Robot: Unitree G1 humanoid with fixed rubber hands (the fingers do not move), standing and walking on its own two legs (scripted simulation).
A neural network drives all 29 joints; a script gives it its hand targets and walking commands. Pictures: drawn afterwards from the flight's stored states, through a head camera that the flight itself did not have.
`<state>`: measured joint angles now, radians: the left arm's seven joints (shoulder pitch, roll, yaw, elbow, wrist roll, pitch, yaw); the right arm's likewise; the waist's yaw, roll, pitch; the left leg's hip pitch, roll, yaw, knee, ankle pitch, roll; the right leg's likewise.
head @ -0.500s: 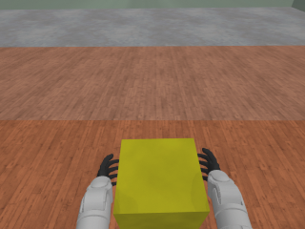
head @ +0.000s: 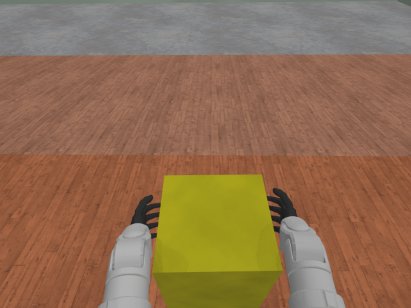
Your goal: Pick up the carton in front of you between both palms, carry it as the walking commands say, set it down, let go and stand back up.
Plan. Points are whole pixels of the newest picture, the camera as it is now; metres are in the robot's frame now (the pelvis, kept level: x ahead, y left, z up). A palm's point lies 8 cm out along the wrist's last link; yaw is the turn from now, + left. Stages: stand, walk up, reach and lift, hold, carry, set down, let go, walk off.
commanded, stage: reach and lift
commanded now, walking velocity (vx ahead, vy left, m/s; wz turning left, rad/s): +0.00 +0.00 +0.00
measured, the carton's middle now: (213, 244) +0.30 +0.00 -0.05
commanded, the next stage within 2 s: hold in 0.46 s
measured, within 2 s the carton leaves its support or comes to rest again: neither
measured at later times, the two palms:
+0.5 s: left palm (139, 228) +0.30 +0.15 +0.04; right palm (288, 220) +0.30 -0.15 +0.04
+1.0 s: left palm (137, 226) +0.29 +0.15 +0.05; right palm (291, 218) +0.29 -0.15 +0.06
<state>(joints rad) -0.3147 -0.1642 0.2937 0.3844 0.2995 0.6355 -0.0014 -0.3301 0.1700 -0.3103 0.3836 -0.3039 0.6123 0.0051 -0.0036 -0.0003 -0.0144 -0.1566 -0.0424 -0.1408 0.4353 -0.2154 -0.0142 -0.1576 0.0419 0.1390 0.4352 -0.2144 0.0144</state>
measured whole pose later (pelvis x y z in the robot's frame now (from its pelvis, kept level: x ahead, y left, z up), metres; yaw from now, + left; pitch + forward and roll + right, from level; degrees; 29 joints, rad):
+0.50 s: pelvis +0.01 +0.00 +0.00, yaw +0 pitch -5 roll +0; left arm -0.24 -0.15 0.20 0.28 0.27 0.71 0.01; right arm -0.26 0.15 -0.23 0.28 -0.28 0.68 0.00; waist 0.00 0.00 -0.02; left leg -0.07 -0.04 -0.13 0.36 -0.20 -0.01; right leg -0.07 0.03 0.14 0.36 -0.20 0.01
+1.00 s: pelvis +0.00 +0.00 +0.00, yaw +0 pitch -7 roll +0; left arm -0.31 -0.16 0.26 0.28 0.30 0.76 -0.01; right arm -0.33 0.17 -0.29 0.29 -0.30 0.73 0.01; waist 0.00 0.00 0.01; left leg -0.07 -0.04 -0.13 0.38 -0.19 -0.01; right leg -0.07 0.04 0.14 0.38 -0.19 0.01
